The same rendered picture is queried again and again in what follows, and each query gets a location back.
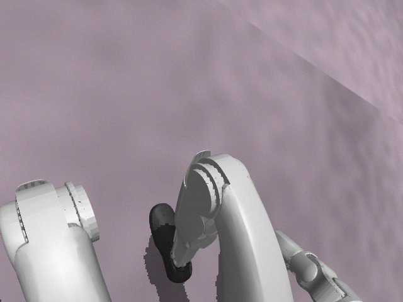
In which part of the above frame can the right robot foot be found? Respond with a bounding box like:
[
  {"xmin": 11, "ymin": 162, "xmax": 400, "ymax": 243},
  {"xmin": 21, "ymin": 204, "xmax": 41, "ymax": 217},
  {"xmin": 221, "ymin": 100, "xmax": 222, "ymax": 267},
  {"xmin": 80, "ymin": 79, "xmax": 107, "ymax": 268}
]
[{"xmin": 149, "ymin": 203, "xmax": 192, "ymax": 283}]

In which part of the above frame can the right robot arm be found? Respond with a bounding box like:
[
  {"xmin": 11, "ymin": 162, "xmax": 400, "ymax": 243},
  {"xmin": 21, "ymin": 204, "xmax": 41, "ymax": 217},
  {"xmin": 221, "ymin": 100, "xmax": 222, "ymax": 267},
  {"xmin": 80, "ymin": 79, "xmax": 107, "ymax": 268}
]
[{"xmin": 289, "ymin": 251, "xmax": 364, "ymax": 302}]

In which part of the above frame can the right robot hand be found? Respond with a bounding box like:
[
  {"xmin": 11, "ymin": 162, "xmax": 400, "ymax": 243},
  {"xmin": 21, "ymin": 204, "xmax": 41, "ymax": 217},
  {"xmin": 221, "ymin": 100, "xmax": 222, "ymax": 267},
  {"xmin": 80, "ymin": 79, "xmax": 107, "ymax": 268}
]
[{"xmin": 274, "ymin": 230, "xmax": 305, "ymax": 271}]

